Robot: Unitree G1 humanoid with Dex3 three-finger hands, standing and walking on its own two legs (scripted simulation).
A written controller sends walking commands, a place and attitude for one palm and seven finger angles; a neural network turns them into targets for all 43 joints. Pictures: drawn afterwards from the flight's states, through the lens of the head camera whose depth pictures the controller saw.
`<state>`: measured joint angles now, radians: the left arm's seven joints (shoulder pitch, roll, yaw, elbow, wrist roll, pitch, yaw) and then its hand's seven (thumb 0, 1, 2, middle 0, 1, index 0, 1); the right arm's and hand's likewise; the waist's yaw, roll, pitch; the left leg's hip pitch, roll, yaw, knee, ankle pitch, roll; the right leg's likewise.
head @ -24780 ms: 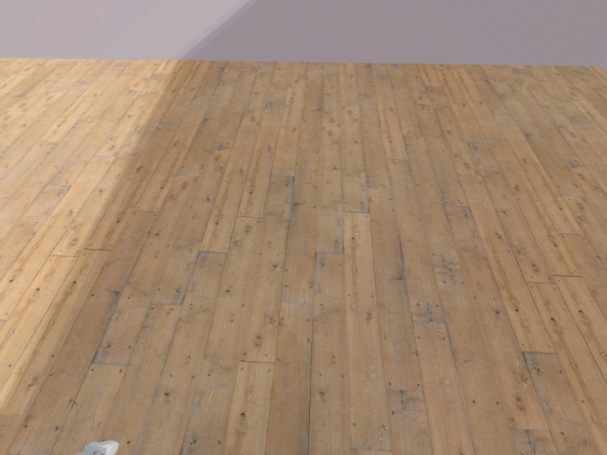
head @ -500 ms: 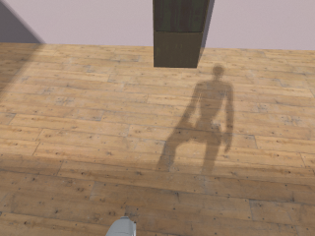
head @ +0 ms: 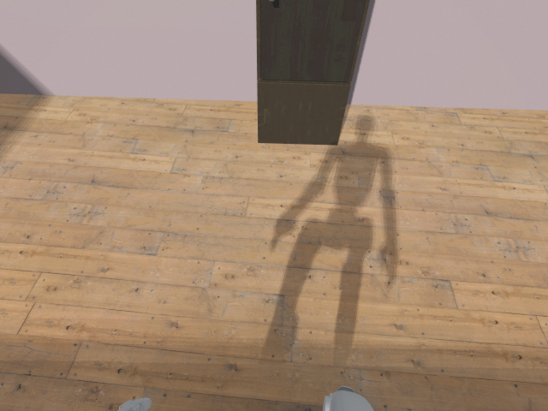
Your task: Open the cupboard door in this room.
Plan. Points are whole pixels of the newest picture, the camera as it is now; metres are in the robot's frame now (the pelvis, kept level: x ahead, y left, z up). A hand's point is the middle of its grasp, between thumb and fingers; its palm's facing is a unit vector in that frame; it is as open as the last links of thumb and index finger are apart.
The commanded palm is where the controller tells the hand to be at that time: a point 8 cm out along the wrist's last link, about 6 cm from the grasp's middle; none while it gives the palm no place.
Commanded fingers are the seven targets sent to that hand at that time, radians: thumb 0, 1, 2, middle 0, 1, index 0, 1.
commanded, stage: turn or walk to find it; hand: left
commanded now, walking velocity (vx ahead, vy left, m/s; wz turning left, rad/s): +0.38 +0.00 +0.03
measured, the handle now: out of the picture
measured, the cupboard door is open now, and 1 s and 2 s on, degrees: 0 0 0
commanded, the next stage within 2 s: stand and wait in 0.74 s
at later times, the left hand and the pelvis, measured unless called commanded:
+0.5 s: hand (196, 396) +0.18 +0.14 -0.18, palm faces +0.13 -0.97 -0.19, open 7.3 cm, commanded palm none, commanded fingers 0.00 0.90 0.90 -0.20 -0.30 -0.20 -0.30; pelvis +0.23 -0.04 +0.00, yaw +3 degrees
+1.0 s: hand (209, 224) +0.53 +0.18 -0.17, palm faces +0.04 -0.98 -0.21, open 7.4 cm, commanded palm none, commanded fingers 0.00 0.90 0.90 -0.20 -0.30 -0.20 -0.30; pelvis +0.44 -0.01 -0.01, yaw +3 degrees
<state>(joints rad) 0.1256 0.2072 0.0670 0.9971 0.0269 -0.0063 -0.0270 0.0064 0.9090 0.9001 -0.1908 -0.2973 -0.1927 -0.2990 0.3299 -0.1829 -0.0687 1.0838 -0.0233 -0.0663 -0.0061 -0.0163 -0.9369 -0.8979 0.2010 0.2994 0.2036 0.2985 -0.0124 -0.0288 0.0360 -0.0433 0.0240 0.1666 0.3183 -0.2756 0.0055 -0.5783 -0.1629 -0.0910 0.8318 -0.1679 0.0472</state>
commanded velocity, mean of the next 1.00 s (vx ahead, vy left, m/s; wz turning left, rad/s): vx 0.27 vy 0.00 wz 0.04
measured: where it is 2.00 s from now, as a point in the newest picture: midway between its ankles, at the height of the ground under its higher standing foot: (279, 326)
